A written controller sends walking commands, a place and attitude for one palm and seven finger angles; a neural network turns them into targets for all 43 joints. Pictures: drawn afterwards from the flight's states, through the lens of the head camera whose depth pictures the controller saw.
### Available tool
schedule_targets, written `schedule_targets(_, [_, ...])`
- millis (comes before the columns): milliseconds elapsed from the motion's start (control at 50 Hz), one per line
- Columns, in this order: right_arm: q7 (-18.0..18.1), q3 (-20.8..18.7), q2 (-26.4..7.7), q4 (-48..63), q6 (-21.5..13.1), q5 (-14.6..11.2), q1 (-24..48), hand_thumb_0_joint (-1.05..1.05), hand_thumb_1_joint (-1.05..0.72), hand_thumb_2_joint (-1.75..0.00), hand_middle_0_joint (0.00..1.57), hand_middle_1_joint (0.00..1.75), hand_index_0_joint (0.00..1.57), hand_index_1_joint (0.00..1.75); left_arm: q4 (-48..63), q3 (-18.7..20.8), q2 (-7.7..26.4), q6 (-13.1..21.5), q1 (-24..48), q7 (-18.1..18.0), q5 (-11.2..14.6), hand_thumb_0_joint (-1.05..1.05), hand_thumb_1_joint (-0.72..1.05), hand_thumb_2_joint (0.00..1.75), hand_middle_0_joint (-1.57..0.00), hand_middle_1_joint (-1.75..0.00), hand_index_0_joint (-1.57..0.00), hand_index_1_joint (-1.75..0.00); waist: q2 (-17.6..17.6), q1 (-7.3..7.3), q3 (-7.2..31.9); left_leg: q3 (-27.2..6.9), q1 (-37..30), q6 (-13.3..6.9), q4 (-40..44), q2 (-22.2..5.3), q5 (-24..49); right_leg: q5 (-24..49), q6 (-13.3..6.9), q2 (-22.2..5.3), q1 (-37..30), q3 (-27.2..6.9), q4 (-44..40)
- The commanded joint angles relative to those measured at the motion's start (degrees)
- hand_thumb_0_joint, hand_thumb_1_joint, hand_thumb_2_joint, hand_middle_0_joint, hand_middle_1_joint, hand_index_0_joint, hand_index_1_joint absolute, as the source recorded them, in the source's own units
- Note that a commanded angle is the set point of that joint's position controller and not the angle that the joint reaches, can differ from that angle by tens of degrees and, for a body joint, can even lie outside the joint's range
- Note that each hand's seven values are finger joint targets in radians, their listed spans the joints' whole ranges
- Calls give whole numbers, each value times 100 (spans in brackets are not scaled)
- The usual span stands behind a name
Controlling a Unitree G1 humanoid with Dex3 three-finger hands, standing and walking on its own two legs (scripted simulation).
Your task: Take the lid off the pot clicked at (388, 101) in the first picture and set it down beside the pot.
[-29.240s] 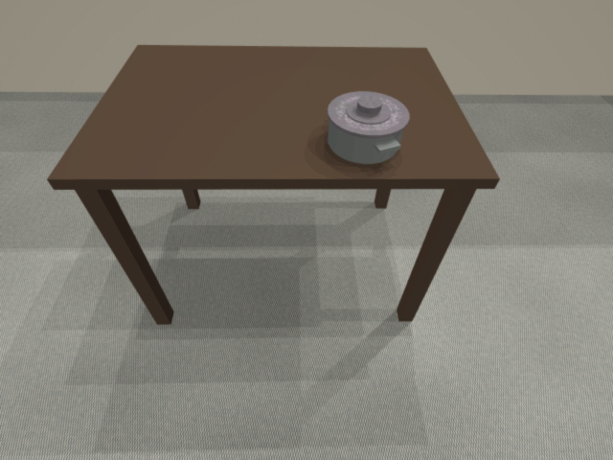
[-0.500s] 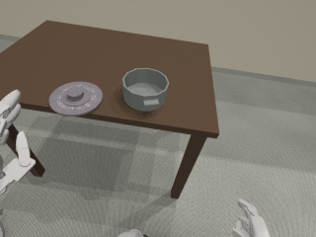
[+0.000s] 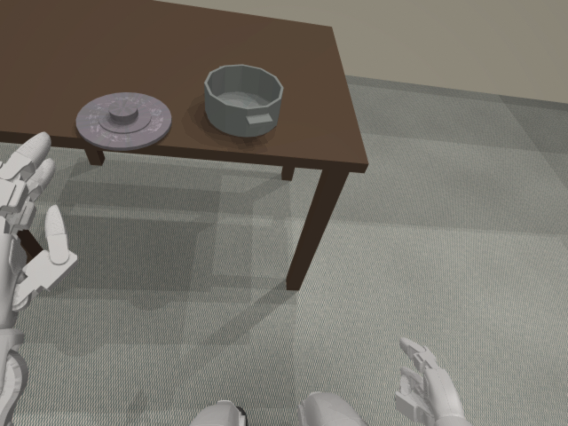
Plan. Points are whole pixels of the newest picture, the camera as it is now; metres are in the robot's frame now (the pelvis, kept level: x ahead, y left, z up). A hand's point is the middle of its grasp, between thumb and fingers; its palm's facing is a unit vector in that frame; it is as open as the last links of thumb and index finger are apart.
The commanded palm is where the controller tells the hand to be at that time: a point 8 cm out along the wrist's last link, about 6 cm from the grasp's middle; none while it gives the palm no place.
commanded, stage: stop stepping back and stand still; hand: left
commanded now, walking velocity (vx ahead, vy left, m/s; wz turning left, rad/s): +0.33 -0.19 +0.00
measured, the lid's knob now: (123, 111) +0.69 +0.33 -0.01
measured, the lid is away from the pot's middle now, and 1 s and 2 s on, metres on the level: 0.26 0.26 0.26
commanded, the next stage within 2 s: none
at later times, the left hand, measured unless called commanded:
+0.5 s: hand out of the picture +0.04 +0.31 +0.16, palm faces +0.37 -0.89 -0.27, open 7.4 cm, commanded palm -0.04 +0.34 +0.19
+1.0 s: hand out of the picture -0.08 +0.26 -0.15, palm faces +0.14 -0.96 -0.23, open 7.4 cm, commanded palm none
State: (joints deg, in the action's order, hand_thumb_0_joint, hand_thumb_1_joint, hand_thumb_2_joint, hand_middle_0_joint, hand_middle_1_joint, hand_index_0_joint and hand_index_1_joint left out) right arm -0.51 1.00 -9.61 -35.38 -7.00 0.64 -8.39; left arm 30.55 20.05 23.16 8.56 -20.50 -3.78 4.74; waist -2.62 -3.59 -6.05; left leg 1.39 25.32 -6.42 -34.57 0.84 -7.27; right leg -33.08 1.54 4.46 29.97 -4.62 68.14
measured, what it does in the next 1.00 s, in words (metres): walks backwards: right foot, then left foot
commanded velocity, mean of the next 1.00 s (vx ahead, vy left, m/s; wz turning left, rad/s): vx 0.20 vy -0.07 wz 0.00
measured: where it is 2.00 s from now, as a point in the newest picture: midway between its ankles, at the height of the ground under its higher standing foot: outside the picture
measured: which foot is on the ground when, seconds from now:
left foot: down 0.00-0.18, up 0.20-0.36, down 0.38-0.66, up 0.68-0.88, down 0.90-1.00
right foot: up 0.00-0.22, down 0.24-0.38, up 0.40-0.68, down 0.70-1.00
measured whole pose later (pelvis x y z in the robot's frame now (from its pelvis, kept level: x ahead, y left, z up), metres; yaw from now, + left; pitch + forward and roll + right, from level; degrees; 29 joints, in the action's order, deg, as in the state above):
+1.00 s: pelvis -0.18 +0.06 -0.03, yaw +10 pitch +2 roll +4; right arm -0.9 -1.3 -14.5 -41.2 -0.2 3.3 -15.4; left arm -36.0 4.0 11.6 -5.5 -16.4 1.2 -1.6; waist -3.5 -4.4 2.5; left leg 5.3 23.3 3.7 -46.1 -3.7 -24.5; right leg -32.2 0.3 -4.1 29.7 -0.3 62.5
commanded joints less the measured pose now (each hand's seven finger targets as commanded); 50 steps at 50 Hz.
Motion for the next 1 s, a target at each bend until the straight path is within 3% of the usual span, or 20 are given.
schedule_targets(0, [-33,-521,-867,1524,-239,-125,221,0,-90,-90,20,30,20,30,3684,1509,1462,623,-2699,-231,217,0,90,90,-20,-30,-20,-30,1298,523,1996,-1910,-845,1070,2970,-1279,-3181,802,-45,176,-332,513,368])
schedule_targets(100, [103,-432,-482,1055,-103,7,219,0,-90,-90,20,30,20,30,3357,1204,1160,258,-3237,-552,-18,0,90,90,-20,-30,-20,-30,2800,655,1591,-406,536,1861,3723,-593,-2978,192,-338,425,-2703,1539,-2076])
schedule_targets(180, [360,-664,-818,526,-5,-341,-452,0,-90,-90,20,30,20,30,2330,1025,1089,203,-1614,-401,-67,0,90,90,-20,-30,-20,-30,-2092,136,1311,-652,-819,1140,-5094,261,-2479,2879,-1176,-1711,-52,847,-5093])
schedule_targets(220, [346,-492,-834,657,78,-317,-81,0,-90,-90,20,30,20,30,2103,1790,1844,164,-214,-328,77,0,90,90,-20,-30,-20,-30,-985,-14,1042,-1631,808,636,-7427,-197,-2124,2543,-1610,-2713,231,48,-4575])
schedule_targets(300, [431,-596,-1053,894,111,-297,412,0,-90,-90,20,30,20,30,402,593,794,120,178,-337,-156,0,90,90,-20,-30,-20,-30,-1087,131,-257,-636,-403,400,-1810,-832,-1876,-180,-1056,-2231,412,-426,-4388])
schedule_targets(340, [574,-430,-1033,1025,-30,-248,471,0,-90,-90,20,30,20,30,982,331,611,243,68,-353,-41,0,90,90,-20,-30,-20,-30,1355,65,-420,-248,-1301,368,868,-451,-2292,-325,-673,-1281,594,809,-2393])
schedule_targets(360, [493,-321,-1048,1070,-112,-148,431,0,-90,-90,20,30,20,30,1528,181,486,426,117,-339,-23,0,90,90,-20,-30,-20,-30,3506,160,-406,-2140,-1320,184,1964,-1274,-2375,-455,-312,-380,1104,1351,-737])
schedule_targets(380, [358,-293,-892,1115,-240,-82,269,0,-90,-90,20,30,20,30,2264,249,685,669,488,-367,-97,0,90,90,-20,-30,-20,-30,3376,5,-486,-3789,-694,-182,2342,-1934,-2304,-455,-285,-225,1325,595,357])
schedule_targets(440, [87,-425,-822,1094,-439,5,197,0,-90,-90,20,30,20,30,3477,1204,1712,841,-172,-328,-122,0,90,90,-20,-30,-20,-30,1485,214,351,-4118,-91,-731,2360,-2154,-1986,358,-193,-582,837,-139,1080])
schedule_targets(520, [62,-290,-632,922,-450,-46,413,0,-90,-90,20,30,20,30,2969,1107,1106,731,-1843,-516,-35,0,90,90,-20,-30,-20,-30,2699,456,615,-1293,784,9,2471,-1380,-3377,1010,-290,-463,-1262,794,-1249])
schedule_targets(600, [279,-290,-549,941,-71,-57,232,0,-90,-90,20,30,20,30,1670,935,780,537,-1594,-568,-101,0,90,90,-20,-30,-20,-30,1725,406,1013,-544,1361,379,1239,-903,-3207,566,-389,38,-3267,1467,-3406])
schedule_targets(660, [384,-462,-796,924,124,-274,202,0,-90,-90,20,30,20,30,795,896,910,374,-1229,-451,-114,0,90,90,-20,-30,-20,-30,-1416,339,809,-198,2105,582,-3837,49,-2158,-26,-1476,-2265,-2369,-2478,-5484])
schedule_targets(700, [342,-372,-764,766,54,-82,8,0,-90,-90,20,30,20,30,804,1402,1446,552,-1066,-379,-56,0,90,90,-20,-30,-20,-30,-621,126,756,-156,1710,751,-4766,-144,-1588,3096,-1439,-2149,-1631,-1687,-5038])
schedule_targets(720, [-111,-490,-946,496,-47,-206,111,0,-90,-90,20,30,20,30,-2388,-1030,-190,-476,-93,139,-964,0,90,90,-20,-30,-20,-30,-473,-176,905,-369,1572,655,-4303,-1110,-2410,1377,-1193,-2948,-865,-400,-4603])
schedule_targets(760, [-160,-633,-1210,191,348,-82,-677,0,-90,-90,20,30,20,30,-2870,-1100,-301,-788,259,249,-1016,0,90,90,-20,-30,-20,-30,-1779,-258,813,-365,468,655,-3189,-830,-2438,-164,-1158,-2101,69,-207,-4443])
schedule_targets(820, [-190,-496,-1018,80,622,54,-920,0,-90,-90,20,30,20,30,-3952,-1326,-408,-924,298,382,-783,0,90,90,-20,-30,-20,-30,-1186,-170,273,515,-1005,564,-145,-85,-1948,-191,-667,-1494,401,465,-3472])
schedule_targets(860, [-113,-657,-1677,7,590,218,-1174,0,-90,-90,20,30,20,30,-4512,-1494,-821,-944,44,483,-720,0,90,90,-20,-30,-20,-30,1602,-102,298,-2283,-1849,-183,1123,-1641,-1460,-249,-96,-495,1586,1076,-1122])
schedule_targets(880, [16,-742,-1868,-93,573,306,-1465,0,-90,-90,20,30,20,30,-4610,-1502,-751,-881,805,465,-675,0,90,90,-20,-30,-20,-30,1413,-286,161,-3462,-1813,-779,1676,-2429,-878,-498,-94,-518,1971,718,100])
schedule_targets(920, [94,-710,-2017,-119,587,298,-961,0,-90,-90,20,30,20,30,-5100,-1487,-572,-829,1219,480,-563,0,90,90,-20,-30,-20,-30,513,-69,547,-2724,-640,-674,1709,-2473,-998,3,-137,-991,971,86,214])
schedule_targets(980, [172,-502,-1632,-65,585,276,398,0,-90,-90,20,30,20,30,-6285,-1486,-317,-896,143,572,-561,0,90,90,-20,-30,-20,-30,1961,834,372,-951,1271,333,716,-1553,-1864,500,-175,-927,-1517,108,-2165])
